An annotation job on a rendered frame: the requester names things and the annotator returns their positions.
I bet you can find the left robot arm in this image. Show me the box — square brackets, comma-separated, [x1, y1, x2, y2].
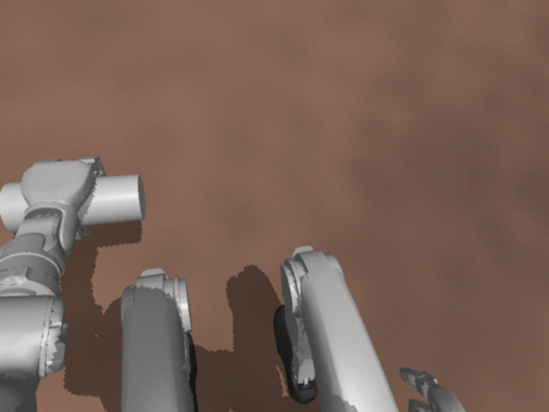
[0, 202, 79, 412]

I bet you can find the right robot hand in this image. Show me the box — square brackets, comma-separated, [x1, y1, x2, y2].
[400, 367, 466, 412]

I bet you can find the left robot hand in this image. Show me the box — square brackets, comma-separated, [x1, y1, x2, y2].
[21, 156, 106, 239]

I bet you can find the bottle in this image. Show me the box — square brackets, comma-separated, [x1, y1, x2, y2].
[0, 174, 146, 233]

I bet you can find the right robot foot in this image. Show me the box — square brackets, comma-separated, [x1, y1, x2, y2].
[274, 305, 317, 403]

